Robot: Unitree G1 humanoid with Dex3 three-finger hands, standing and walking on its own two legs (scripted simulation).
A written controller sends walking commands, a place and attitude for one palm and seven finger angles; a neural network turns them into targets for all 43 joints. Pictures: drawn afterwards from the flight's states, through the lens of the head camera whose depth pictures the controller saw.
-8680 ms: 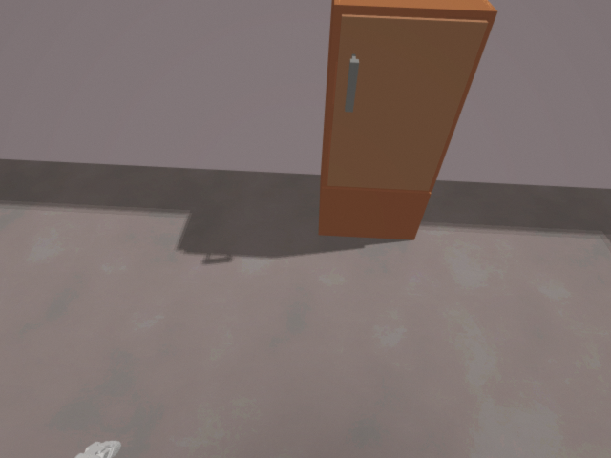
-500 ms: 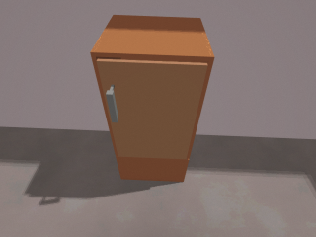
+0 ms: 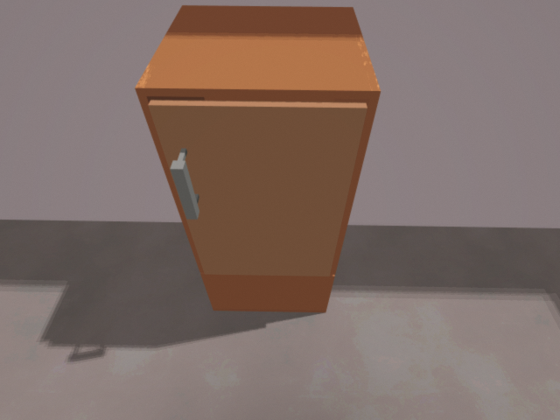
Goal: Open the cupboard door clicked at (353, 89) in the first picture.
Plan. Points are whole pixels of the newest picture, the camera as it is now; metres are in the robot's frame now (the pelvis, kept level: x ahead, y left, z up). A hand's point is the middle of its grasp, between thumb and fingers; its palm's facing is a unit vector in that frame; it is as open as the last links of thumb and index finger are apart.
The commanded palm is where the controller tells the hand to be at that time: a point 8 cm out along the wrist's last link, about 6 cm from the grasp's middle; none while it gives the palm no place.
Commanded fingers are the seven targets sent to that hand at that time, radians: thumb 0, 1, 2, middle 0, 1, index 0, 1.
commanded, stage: come to a stop and stand still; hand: left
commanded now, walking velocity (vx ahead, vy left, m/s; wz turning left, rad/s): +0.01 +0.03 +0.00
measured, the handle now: (188, 184) +0.55 +0.23 -0.03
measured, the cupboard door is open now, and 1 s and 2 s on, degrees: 0 0 0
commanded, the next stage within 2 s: look again from close up in 0.56 s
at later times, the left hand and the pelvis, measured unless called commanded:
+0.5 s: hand out of the picture -0.03 +0.18 -0.16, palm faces +0.02 -0.98 -0.21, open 7.3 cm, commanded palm none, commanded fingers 0.00 0.90 0.90 -0.20 -0.30 -0.20 -0.30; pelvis -0.04 +0.00 +0.00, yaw +0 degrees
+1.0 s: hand out of the picture -0.02 +0.15 -0.17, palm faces +0.02 -0.98 -0.19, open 7.3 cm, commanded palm none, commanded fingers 0.00 0.90 0.90 -0.20 -0.30 -0.20 -0.30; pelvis -0.01 -0.01 +0.01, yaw +0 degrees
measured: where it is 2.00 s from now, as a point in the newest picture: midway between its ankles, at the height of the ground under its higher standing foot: outside the picture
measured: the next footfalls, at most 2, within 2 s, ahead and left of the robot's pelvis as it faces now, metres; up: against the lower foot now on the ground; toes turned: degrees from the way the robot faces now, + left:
none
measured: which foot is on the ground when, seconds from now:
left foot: down 0.00-1.00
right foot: down 0.00-1.00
